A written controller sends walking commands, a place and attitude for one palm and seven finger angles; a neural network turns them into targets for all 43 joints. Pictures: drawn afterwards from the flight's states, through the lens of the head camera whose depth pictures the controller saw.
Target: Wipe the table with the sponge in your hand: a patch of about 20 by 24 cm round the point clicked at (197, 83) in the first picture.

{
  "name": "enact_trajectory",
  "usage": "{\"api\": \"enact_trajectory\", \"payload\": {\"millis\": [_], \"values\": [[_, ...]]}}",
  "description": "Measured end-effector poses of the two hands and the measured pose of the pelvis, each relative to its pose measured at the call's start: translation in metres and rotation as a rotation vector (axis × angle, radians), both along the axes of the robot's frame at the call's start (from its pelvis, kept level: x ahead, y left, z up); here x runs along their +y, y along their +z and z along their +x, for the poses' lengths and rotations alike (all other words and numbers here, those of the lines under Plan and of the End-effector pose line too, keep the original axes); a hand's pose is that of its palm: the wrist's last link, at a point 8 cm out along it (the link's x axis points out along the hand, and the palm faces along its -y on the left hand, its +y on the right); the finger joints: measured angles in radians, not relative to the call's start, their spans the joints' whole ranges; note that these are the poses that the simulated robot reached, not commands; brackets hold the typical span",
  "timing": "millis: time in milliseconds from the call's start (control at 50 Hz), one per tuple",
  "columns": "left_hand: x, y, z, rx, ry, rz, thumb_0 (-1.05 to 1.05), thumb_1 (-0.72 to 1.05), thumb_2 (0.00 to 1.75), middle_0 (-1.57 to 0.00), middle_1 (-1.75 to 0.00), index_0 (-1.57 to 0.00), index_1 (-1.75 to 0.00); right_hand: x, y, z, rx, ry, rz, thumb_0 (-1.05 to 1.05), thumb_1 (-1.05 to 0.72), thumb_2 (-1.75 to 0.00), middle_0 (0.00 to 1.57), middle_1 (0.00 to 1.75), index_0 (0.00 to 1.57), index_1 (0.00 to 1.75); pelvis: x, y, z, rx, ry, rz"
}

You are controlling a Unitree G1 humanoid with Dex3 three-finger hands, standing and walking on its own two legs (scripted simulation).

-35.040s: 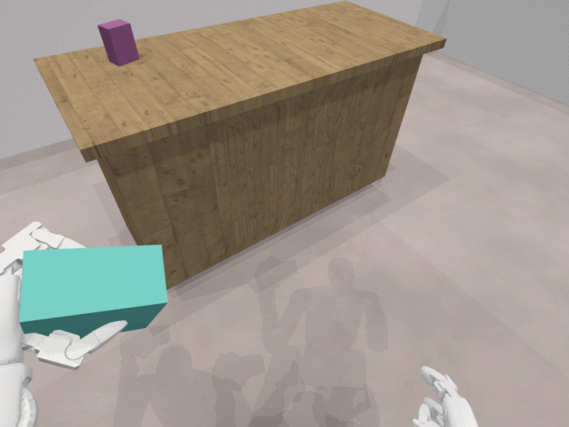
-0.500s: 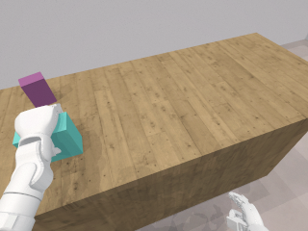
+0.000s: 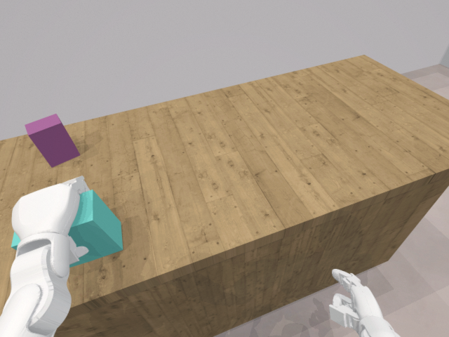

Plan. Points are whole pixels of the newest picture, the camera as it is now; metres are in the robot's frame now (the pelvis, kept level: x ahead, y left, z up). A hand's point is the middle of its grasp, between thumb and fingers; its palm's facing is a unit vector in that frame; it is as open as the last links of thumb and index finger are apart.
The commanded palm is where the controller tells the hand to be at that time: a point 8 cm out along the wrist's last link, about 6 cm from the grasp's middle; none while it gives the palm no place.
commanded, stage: wipe back along the first lane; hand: left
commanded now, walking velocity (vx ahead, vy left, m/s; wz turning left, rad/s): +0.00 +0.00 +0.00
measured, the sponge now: (79, 237) +0.25 +0.31 +0.06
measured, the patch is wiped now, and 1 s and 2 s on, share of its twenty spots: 1.00 1.00 1.00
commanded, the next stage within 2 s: lift the sponge slowly off the table in 0.08 s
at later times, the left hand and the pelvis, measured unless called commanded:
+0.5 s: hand (73, 240) +0.22 +0.28 +0.10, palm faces +0.10 -0.09 -0.99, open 9.9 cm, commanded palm +0.18 +0.27 +0.15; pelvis -0.02 -0.02 +0.00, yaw +0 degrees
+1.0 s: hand (63, 241) +0.21 +0.28 +0.12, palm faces +0.08 -0.09 -0.99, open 9.9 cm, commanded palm +0.18 +0.28 +0.19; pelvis -0.03 -0.03 +0.00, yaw +0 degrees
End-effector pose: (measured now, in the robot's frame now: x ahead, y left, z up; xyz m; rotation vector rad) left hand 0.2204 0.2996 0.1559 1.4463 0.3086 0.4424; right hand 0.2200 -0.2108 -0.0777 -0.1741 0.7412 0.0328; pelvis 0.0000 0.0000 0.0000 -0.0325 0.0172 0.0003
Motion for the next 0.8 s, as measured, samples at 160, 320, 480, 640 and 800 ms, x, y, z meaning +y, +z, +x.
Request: {"api": "enact_trajectory", "payload": {"millis": [160, 320, 480, 640, 800], "values": [[-0.012, -0.001, -0.017, -0.016, 0.014, -0.006, 0.02, -0.45, 1.06, -0.69, -1.37, -0.71, -1.38, 0.005, 0.002, -0.001, -0.019, 0.011, 0.020, 0.01, -0.91, -0.90, 0.20, 0.30, 0.20, 0.30, -0.004, 0.000, -0.007, -0.021, -0.003, 0.006], [-0.018, 0.000, -0.024, -0.006, 0.020, -0.017, 0.01, -0.45, 1.06, -0.69, -1.37, -0.71, -1.38, 0.006, 0.007, -0.002, -0.043, 0.023, 0.023, 0.01, -0.91, -0.90, 0.20, 0.30, 0.20, 0.30, -0.009, -0.001, -0.013, -0.038, -0.007, 0.011], [-0.022, 0.001, -0.027, 0.009, 0.015, -0.023, 0.01, -0.45, 1.06, -0.69, -1.37, -0.72, -1.37, -0.001, 0.009, -0.005, -0.049, 0.025, 0.007, 0.01, -0.91, -0.90, 0.20, 0.30, 0.20, 0.30, -0.015, 0.000, -0.018, -0.050, -0.004, 0.016], [-0.026, 0.002, -0.027, 0.024, 0.010, -0.026, 0.00, -0.46, 1.06, -0.70, -1.37, -0.72, -1.37, -0.009, 0.009, -0.009, -0.052, 0.023, -0.008, 0.01, -0.91, -0.90, 0.20, 0.30, 0.20, 0.30, -0.021, 0.000, -0.022, -0.059, 0.001, 0.019], [-0.026, 0.005, -0.026, 0.037, 0.005, -0.036, -0.01, -0.46, 1.06, -0.71, -1.36, -0.73, -1.36, -0.015, 0.009, -0.011, -0.054, 0.021, -0.014, 0.01, -0.91, -0.90, 0.20, 0.30, 0.20, 0.30, -0.028, 0.001, -0.024, -0.066, 0.000, 0.022]]}}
